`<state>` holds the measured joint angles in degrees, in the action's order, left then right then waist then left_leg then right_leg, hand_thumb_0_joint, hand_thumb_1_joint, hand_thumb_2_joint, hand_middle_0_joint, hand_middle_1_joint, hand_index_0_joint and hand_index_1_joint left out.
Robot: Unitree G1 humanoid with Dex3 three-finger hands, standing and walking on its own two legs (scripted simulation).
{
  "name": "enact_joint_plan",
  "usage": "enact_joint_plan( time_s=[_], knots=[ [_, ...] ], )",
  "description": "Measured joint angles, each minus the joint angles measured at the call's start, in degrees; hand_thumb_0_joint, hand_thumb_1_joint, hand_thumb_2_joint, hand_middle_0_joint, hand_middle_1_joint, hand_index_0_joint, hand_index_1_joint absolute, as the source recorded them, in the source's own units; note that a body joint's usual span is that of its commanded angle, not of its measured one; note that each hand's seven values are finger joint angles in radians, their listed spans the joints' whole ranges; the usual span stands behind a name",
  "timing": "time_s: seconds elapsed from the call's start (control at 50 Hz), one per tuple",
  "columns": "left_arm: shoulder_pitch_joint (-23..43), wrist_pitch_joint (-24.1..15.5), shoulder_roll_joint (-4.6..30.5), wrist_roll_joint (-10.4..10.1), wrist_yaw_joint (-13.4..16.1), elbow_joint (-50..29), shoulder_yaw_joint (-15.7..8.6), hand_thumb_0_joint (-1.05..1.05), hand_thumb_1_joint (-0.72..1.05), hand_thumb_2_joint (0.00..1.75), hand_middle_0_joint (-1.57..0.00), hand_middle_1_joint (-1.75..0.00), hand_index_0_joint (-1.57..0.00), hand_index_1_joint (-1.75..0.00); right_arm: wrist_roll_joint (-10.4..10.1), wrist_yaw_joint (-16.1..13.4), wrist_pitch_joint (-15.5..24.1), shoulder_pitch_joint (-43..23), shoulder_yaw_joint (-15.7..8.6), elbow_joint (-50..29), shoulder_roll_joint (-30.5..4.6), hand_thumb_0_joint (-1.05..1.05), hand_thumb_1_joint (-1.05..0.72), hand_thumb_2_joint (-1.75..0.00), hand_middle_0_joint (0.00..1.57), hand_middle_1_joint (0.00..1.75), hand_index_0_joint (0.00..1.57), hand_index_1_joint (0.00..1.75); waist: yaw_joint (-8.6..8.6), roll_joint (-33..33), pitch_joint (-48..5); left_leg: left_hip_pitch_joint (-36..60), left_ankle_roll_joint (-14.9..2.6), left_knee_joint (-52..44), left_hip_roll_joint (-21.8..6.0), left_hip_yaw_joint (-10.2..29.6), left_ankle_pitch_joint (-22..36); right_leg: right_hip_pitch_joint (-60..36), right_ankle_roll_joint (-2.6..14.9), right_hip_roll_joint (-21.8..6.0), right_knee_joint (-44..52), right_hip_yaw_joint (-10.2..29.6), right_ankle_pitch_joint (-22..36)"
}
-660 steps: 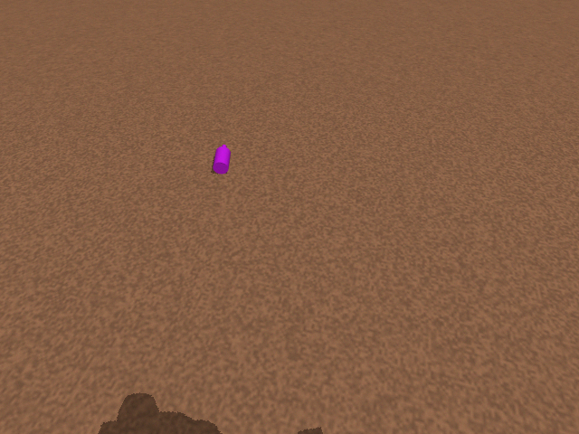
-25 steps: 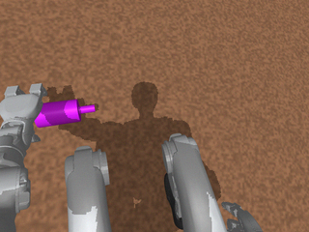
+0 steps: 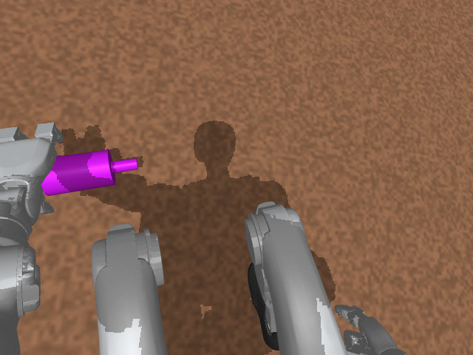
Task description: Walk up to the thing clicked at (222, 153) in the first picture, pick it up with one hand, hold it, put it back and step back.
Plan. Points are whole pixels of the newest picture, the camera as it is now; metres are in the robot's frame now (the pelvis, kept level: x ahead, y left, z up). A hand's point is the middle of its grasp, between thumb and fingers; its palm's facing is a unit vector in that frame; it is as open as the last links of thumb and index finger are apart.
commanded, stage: rise first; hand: left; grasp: from above
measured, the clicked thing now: (93, 170) +0.47 +0.24 -0.29
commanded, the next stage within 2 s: approach in 0.96 s
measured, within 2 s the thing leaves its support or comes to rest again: neither
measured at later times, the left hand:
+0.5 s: hand (38, 172) +0.43 +0.30 -0.17, palm faces -0.42 -0.10 -0.90, open 14.1 cm
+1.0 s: hand (39, 172) +0.43 +0.30 -0.16, palm faces -0.43 -0.10 -0.90, open 14.2 cm
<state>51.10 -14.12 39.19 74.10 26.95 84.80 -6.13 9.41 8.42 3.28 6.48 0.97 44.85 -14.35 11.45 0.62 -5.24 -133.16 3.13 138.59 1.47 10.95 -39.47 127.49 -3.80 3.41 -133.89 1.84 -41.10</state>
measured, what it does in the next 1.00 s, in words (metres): stands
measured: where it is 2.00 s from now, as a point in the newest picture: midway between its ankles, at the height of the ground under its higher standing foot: (211, 334)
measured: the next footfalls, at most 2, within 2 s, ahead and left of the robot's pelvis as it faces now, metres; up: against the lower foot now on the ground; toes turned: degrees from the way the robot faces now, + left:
none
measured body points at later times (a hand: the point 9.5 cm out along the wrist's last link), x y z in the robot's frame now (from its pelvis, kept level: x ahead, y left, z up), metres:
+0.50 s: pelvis +0.00 +0.00 +0.00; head +0.22 +0.08 +0.38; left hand +0.45 +0.30 -0.12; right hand +0.07 -0.27 -0.11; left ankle +0.07 +0.14 -0.29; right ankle +0.10 -0.15 -0.29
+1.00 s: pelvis +0.00 +0.00 +0.00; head +0.21 +0.08 +0.39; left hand +0.45 +0.30 -0.11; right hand +0.07 -0.27 -0.10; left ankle +0.07 +0.14 -0.29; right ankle +0.10 -0.15 -0.29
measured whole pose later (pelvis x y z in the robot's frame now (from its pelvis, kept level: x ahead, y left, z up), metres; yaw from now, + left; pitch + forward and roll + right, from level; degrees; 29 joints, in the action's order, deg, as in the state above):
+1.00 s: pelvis +0.00 +0.00 +0.00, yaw +0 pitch +33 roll -9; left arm 52.7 -13.8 40.0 73.8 25.3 85.1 -5.1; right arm 9.3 8.3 3.2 7.6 2.0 44.3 -14.8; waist 12.2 0.4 -5.5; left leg -132.8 3.0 138.0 1.4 11.2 -38.9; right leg 127.0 -3.9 3.0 -132.9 1.3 -40.2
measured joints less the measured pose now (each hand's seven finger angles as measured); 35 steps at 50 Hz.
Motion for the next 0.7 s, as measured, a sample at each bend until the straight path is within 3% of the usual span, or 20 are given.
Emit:
enact_joint_plan(
  time_s=[0.34, 0.7],
  knots=[
    [0.5, 0.4, 1.4, -0.2, -0.3, -0.2, -0.7, 0.00, -0.54, 1.03, -0.11, -0.99, -0.10, -1.00, 0.2, 0.3, 0.0, 0.8, 0.9, -0.2, -0.3, 0.00, -0.91, -0.90, 0.20, 0.30, 0.20, 0.30, 0.80, 0.1, 0.7, -0.5, 0.04, 1.0, -0.1, 0.6, -0.2, 0.4, -0.28, 0.2, -0.4, -0.5, 0.2],
    [1.0, 0.3, 1.1, -0.7, -2.2, -0.6, 0.5, 0.00, -0.55, 1.03, -0.09, -1.00, -0.09, -1.02, -0.3, 0.2, -0.3, 1.2, 1.0, -0.7, -0.5, 0.00, -0.91, -0.90, 0.20, 0.30, 0.20, 0.30, 0.61, -0.3, -0.1, 0.1, -0.20, 0.0, 0.0, 0.3, 0.2, -0.3, 0.21, -0.3, 0.4, -0.5, 0.5]
  ],
)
